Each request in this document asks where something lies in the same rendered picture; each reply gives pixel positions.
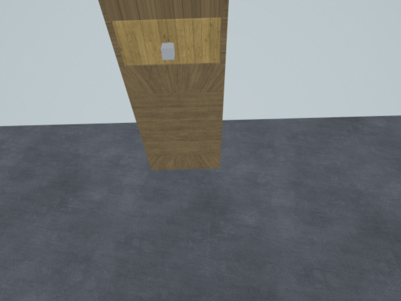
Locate cabinet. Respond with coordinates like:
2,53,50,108
98,0,229,170

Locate handle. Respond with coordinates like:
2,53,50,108
161,42,175,60

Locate drawer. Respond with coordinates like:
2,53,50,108
112,18,221,65

